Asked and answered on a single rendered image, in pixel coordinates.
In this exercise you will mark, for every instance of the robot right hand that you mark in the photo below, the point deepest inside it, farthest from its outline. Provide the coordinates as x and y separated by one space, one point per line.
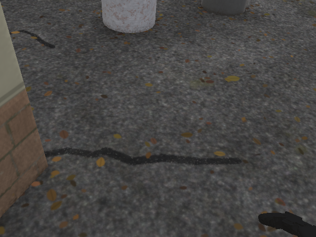
288 222

